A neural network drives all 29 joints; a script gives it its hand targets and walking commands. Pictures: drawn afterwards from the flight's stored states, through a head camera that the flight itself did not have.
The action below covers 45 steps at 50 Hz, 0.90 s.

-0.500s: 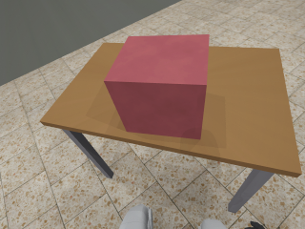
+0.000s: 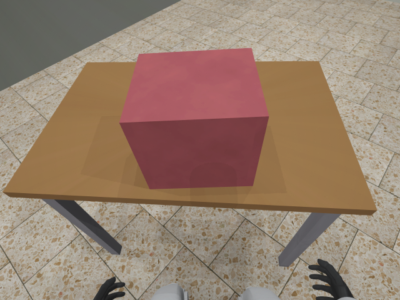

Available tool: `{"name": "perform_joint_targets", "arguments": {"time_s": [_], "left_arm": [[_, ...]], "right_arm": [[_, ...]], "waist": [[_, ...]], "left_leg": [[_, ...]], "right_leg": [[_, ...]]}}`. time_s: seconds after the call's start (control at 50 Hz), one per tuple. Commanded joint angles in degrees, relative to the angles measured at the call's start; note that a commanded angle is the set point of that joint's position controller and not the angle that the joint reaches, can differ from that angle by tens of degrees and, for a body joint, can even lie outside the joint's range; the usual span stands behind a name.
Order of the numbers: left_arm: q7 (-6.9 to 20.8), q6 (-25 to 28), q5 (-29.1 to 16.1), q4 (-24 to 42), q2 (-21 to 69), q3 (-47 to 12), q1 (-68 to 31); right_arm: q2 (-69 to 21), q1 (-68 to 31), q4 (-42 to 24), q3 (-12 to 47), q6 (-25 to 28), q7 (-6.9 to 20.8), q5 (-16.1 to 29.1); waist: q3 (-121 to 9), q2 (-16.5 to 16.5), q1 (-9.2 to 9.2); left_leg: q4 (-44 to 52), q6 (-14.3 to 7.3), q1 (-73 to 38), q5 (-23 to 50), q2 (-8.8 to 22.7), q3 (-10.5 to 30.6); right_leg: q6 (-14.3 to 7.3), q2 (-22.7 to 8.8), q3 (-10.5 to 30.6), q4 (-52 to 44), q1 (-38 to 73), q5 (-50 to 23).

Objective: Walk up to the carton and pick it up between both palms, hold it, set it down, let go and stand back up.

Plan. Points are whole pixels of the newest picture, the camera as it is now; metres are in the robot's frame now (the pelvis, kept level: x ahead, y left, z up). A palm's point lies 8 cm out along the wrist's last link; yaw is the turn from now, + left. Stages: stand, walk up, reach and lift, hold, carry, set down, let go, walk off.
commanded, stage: walk up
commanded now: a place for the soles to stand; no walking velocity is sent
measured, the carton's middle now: (197, 122) +0.47 +0.03 +0.07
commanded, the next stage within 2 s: none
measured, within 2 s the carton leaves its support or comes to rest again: neither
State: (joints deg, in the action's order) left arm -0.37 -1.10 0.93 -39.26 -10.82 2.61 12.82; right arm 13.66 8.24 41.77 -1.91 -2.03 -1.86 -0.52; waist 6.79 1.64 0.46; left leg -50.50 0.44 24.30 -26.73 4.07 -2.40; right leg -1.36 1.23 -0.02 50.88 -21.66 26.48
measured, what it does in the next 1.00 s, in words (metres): lifts its left foot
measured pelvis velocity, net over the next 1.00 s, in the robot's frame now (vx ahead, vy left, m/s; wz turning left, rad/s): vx -0.07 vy -0.01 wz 0.03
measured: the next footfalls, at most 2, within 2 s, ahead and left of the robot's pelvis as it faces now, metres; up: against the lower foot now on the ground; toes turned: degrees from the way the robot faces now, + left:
left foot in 1.02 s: -0.05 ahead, +0.10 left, +0.00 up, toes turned +12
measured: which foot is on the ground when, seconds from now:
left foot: down 0.00-0.74, up 0.76-1.00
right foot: down 0.00-1.00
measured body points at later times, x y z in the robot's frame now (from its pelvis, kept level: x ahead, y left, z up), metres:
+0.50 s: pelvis +0.00 +0.01 +0.03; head +0.00 -0.01 +0.48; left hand +0.12 +0.22 -0.10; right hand +0.06 -0.24 -0.11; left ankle +0.04 +0.14 -0.70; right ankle +0.01 -0.11 -0.70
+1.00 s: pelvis -0.07 -0.01 +0.01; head -0.03 -0.02 +0.45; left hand +0.05 +0.23 -0.11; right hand +0.02 -0.27 -0.13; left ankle -0.09 +0.10 -0.68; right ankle +0.00 -0.10 -0.70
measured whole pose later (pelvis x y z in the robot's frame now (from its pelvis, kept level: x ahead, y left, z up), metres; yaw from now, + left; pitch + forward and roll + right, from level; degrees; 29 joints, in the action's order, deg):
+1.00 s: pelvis -0.07 -0.01 +0.01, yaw +1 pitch -3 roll +0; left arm -1.5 -3.3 2.1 -43.8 -10.5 0.8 7.0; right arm 14.2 13.3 45.2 -3.2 -1.9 -1.3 -1.0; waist 9.0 1.6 0.5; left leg -52.8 -0.1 20.1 -32.3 -1.2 1.1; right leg -3.5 -1.9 -8.3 45.2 -24.4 18.0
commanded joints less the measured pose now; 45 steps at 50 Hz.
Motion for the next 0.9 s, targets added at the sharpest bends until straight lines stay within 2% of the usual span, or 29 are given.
{"name": "perform_joint_targets", "arguments": {"time_s": [0.0,0.02,0.04,0.06,0.08,0.12,0.14,0.16,0.18,0.26,0.3,0.36,0.4,0.48,0.5,0.52,0.56,0.6,0.64,0.66,0.68,0.7,0.72,0.74,0.76,0.78,0.82,0.84,0.88], "left_arm": [[0.55,0.99,0.64,6.62,-6.90,1.25,-5.24],[0.72,0.47,0.25,6.01,-6.83,1.29,-2.02],[0.45,0.28,0.39,5.06,-6.08,1.30,0.37],[0.40,0.51,0.54,4.27,-4.96,1.03,0.61],[0.53,0.86,0.32,3.16,-4.66,0.75,1.23],[0.96,1.91,-0.39,2.46,-6.94,1.37,0.64],[0.95,2.15,-0.84,2.07,-7.88,1.49,0.03],[0.90,2.21,-1.29,1.48,-8.47,1.32,-0.81],[0.82,2.12,-1.43,0.88,-8.96,1.18,-1.52],[0.73,1.94,-1.05,-1.38,-7.74,0.21,-1.12],[0.86,1.86,-1.01,-2.04,-7.58,0.25,-1.89],[0.91,1.90,-1.21,-3.20,-7.24,-0.11,-1.55],[0.87,1.84,-1.13,-4.12,-6.91,-0.14,-1.45],[0.82,2.02,-1.04,-6.05,-7.24,-0.36,0.38],[0.80,1.33,-0.61,-4.83,-10.98,1.13,-3.56],[0.79,1.05,-0.42,-4.59,-11.19,0.87,-3.07],[0.72,0.57,0.03,-4.26,-10.12,0.96,-1.58],[0.66,-0.16,0.42,-3.33,-9.08,1.02,-1.57],[0.50,-1.10,0.76,-2.71,-8.31,1.39,-0.34],[0.46,-1.47,1.09,-2.54,-8.36,1.61,0.17],[0.68,-1.55,0.99,-2.26,-8.40,1.66,1.29],[0.90,-1.36,1.02,-2.17,-8.32,1.74,2.45],[1.05,-0.97,0.64,-1.06,-10.76,2.56,1.46],[0.85,-0.86,-0.87,-0.13,-15.52,3.72,-0.66],[0.00,-0.92,-1.42,-1.00,-16.43,4.27,-0.33],[-0.90,-1.27,-1.18,-0.64,-15.88,3.83,-1.36],[-1.84,-2.05,0.26,0.95,-12.38,2.66,-6.68],[-1.85,-1.94,0.81,1.39,-10.98,2.21,-7.68],[-1.78,-1.37,1.02,1.50,-9.73,1.83,-6.33]], "right_arm": [[4.98,4.38,-4.92,-1.16,4.45,-0.13,-0.55],[9.13,2.90,-5.40,-2.27,4.11,0.13,-0.50],[9.35,1.17,-5.05,-2.40,3.61,0.54,-0.29],[8.64,-0.28,-5.01,-2.04,3.14,0.77,-0.46],[8.01,-1.63,-5.24,-1.42,2.65,0.92,-0.58],[6.15,-1.54,-5.06,-0.30,2.01,1.23,-0.27],[4.71,-0.45,-4.25,0.25,1.84,1.38,-0.35],[3.86,0.40,-3.74,0.50,1.80,1.46,-0.39],[3.24,1.24,-3.20,0.66,2.01,1.58,-0.37],[4.15,2.71,-1.11,0.44,2.95,1.59,-0.47],[4.41,3.65,-0.03,0.56,3.10,1.39,-0.42],[4.57,3.87,0.93,0.66,3.03,1.26,-0.39],[5.33,3.98,1.65,0.59,3.03,1.25,-0.34],[6.27,3.99,3.09,0.40,2.88,1.29,-0.45],[8.60,3.11,2.65,-0.74,2.85,0.54,0.12],[10.19,3.88,3.14,-1.00,2.88,0.20,-0.13],[10.72,5.15,3.15,-2.00,2.63,-0.08,-0.72],[11.36,4.85,2.58,-2.98,1.93,-0.14,-0.90],[11.61,1.74,1.44,-3.51,1.26,-0.31,-0.96],[11.55,0.61,1.16,-3.45,1.02,-0.36,-1.12],[11.60,-1.23,0.42,-3.44,0.76,-0.48,-1.22],[11.19,-2.71,-0.17,-3.09,0.41,-0.27,-1.58],[8.78,-2.41,-1.02,-2.21,-0.09,0.18,-1.17],[5.14,-2.93,-2.18,-0.98,-0.60,-0.01,-0.27],[5.58,-1.74,-2.34,-1.35,-0.94,-0.60,-1.00],[5.45,0.49,-2.10,-1.54,-0.70,-0.94,-0.46],[6.72,4.02,-0.84,-2.18,0.56,-1.23,0.24],[7.43,6.82,-0.01,-2.37,1.08,-1.12,-0.21],[7.44,7.68,-0.23,-2.63,1.23,-0.75,-0.77]], "waist": [[-15.06,-2.73,-2.46],[-14.36,2.34,-0.37],[-12.68,4.37,0.96],[-10.94,5.83,1.15],[-9.83,5.40,1.88],[-9.03,1.21,1.34],[-9.15,-1.78,0.67],[-8.45,-2.10,0.04],[-7.78,-2.12,-0.60],[-8.40,-3.88,-0.41],[-8.06,-5.56,-0.63],[-7.12,-5.87,-0.62],[-5.79,-3.79,-0.50],[-4.99,-3.00,-0.17],[-2.46,-4.29,-0.27],[-5.50,-3.78,0.00],[-10.04,-1.58,-0.22],[-11.33,3.85,-0.93],[-9.43,9.38,-0.30],[-7.50,9.69,0.26],[-6.48,9.53,1.36],[-6.92,7.99,2.36],[-5.78,-1.92,2.58],[-4.18,-15.39,3.12],[-4.20,-15.99,3.53],[-6.07,-14.18,2.59],[-7.13,-12.38,0.54],[-8.77,-11.87,-0.08],[-10.49,-10.18,0.93]], "left_leg": [[20.26,-5.55,-14.21,23.96,8.15,9.66],[23.97,-10.70,-8.63,23.27,15.02,18.39],[24.90,-13.01,-6.43,21.61,16.37,18.56],[24.66,-12.19,-5.82,21.71,15.62,15.88],[23.71,-9.43,-4.50,19.41,13.26,11.40],[19.60,-4.71,-4.31,12.49,6.36,4.71],[17.06,-3.20,-7.60,9.87,3.35,1.73],[16.50,-2.09,-10.30,8.20,1.39,0.37],[17.79,-2.20,-12.22,8.68,1.19,0.66],[20.65,-3.32,-13.31,10.66,3.22,0.93],[21.66,-3.23,-12.67,9.58,3.56,0.68],[22.59,-3.38,-14.15,7.80,3.86,0.73],[24.27,-3.75,-13.27,6.16,4.31,0.90],[26.03,-4.00,-12.48,3.51,5.27,1.26],[24.22,-4.96,-11.13,17.12,6.90,2.62],[22.30,-5.90,-12.26,25.64,7.80,2.29],[21.64,-8.65,-15.27,30.54,10.49,3.99],[24.33,-12.68,-13.72,29.06,15.60,7.95],[26.72,-16.14,-7.50,28.93,21.50,11.64],[27.26,-15.84,-4.57,28.12,21.81,12.15],[25.62,-14.13,-1.70,25.84,20.67,10.51],[20.90,-10.15,0.36,22.00,16.53,6.30],[11.38,-5.06,1.53,13.15,7.57,-0.42],[-1.29,-1.47,2.89,-2.23,-5.21,-4.20],[-10.99,-1.13,2.82,-12.66,-6.37,3.06],[-14.58,-1.47,3.80,-11.91,-5.81,8.38],[-17.55,-1.48,5.74,-7.52,-4.83,9.67],[-18.43,-0.84,5.67,-7.15,-4.81,8.48],[-16.71,-0.01,4.83,-7.64,-4.50,7.53]], "right_leg": [[-2.17,-4.45,6.81,-7.23,-1.98,-28.55],[0.08,0.10,3.40,-1.19,1.38,-11.45],[0.12,-0.30,3.71,-2.94,3.63,-2.72],[-0.06,-1.01,3.95,-6.76,4.25,-3.53],[-0.58,-1.99,4.77,-12.39,6.13,-7.47],[-2.19,-5.01,11.29,-18.22,5.94,-16.41],[-2.82,-7.40,15.13,-21.73,3.07,-16.95],[-3.14,-8.89,17.84,-24.66,-0.45,-16.10],[-2.94,-8.90,18.32,-25.51,-1.64,-15.59],[-1.18,-6.07,14.87,-25.08,0.47,-15.60],[-1.81,-5.61,14.59,-24.99,0.75,-14.02],[-2.11,-5.09,15.08,-26.07,-1.79,-11.72],[-2.27,-4.29,14.16,-25.61,-2.10,-10.74],[-2.01,-3.53,13.66,-25.19,-1.77,-9.66],[-1.35,-3.23,11.45,-20.23,-1.66,-21.86],[-0.80,-3.25,10.52,-17.15,0.20,-27.65],[-0.02,-2.43,7.74,-11.30,0.68,-27.52],[1.26,-1.08,3.97,-3.47,0.73,-19.69],[2.22,-1.77,2.31,2.89,1.73,-0.56],[2.05,-2.70,2.95,2.27,2.51,3.07],[1.85,-3.86,3.97,-0.43,4.57,0.69],[1.19,-4.97,4.78,-9.40,7.70,-4.75],[-0.88,-9.05,12.62,-21.56,5.58,-10.53],[-4.62,-15.56,26.87,-33.65,-0.49,-11.63],[-6.11,-18.49,31.48,-37.17,-2.20,-13.66],[-7.01,-19.72,29.86,-36.05,-0.47,-13.20],[-9.04,-18.10,24.69,-32.05,4.01,-14.01],[-10.85,-17.84,21.77,-29.79,6.76,-15.77],[-12.22,-19.38,21.64,-29.21,8.41,-12.50]]}}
